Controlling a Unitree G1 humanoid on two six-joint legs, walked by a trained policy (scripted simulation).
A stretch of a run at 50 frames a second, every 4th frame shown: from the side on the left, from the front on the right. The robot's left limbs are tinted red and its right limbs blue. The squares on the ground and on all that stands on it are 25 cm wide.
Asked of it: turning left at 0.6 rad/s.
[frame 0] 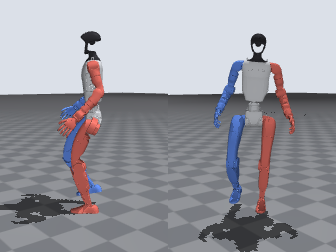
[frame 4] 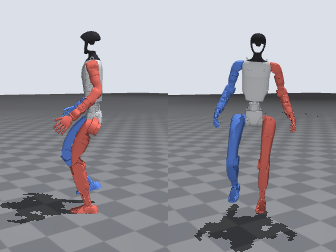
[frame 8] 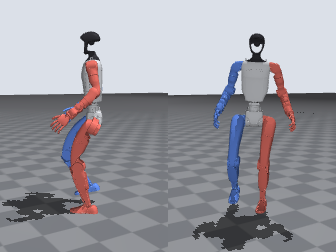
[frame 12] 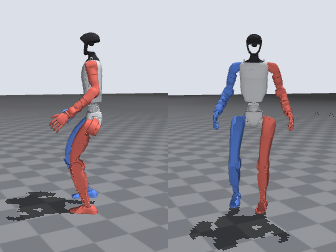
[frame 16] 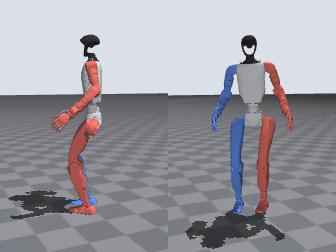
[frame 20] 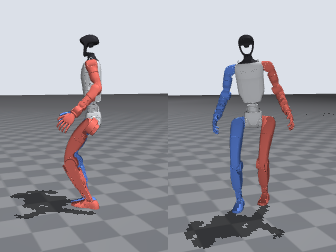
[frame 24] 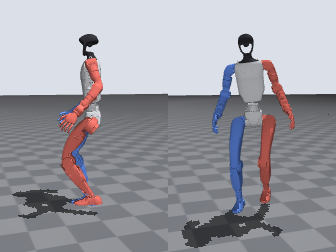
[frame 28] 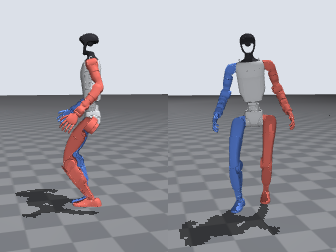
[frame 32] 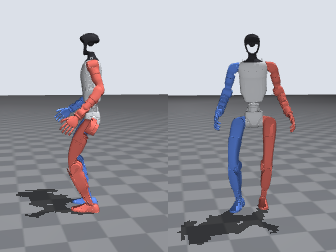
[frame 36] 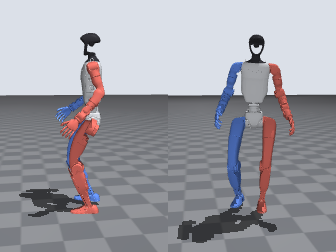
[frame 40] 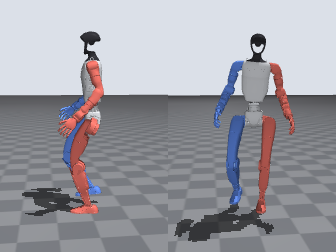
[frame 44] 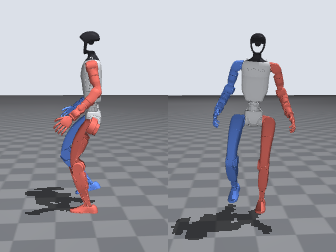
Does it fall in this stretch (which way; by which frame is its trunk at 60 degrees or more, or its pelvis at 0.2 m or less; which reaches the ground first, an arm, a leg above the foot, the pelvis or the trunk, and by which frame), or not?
no
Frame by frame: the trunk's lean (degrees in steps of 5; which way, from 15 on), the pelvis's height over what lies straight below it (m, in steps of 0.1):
0: 5, 0.8
4: 5, 0.8
8: 5, 0.8
12: 5, 0.8
16: 5, 0.7
20: 5, 0.8
24: 10, 0.8
28: 5, 0.8
32: 0, 0.8
36: 5, 0.8
40: 5, 0.8
44: 5, 0.8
